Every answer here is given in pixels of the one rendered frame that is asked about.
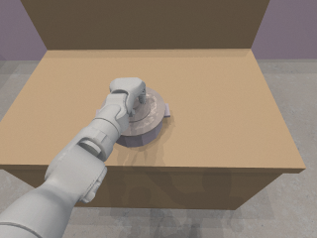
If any knob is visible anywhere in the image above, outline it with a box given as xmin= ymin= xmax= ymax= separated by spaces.
xmin=133 ymin=98 xmax=140 ymax=110

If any table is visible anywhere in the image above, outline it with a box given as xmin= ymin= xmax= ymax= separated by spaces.
xmin=0 ymin=0 xmax=306 ymax=210

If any pot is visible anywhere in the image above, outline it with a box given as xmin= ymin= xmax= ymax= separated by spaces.
xmin=95 ymin=103 xmax=170 ymax=148

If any left robot upper arm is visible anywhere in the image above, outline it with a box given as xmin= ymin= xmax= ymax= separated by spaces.
xmin=0 ymin=144 xmax=108 ymax=238

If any lid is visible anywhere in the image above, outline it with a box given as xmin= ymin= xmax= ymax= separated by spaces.
xmin=100 ymin=87 xmax=165 ymax=138

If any robot left hand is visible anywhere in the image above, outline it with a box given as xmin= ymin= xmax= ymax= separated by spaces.
xmin=109 ymin=77 xmax=147 ymax=117

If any left robot forearm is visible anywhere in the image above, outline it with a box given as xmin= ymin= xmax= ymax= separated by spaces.
xmin=44 ymin=87 xmax=135 ymax=180

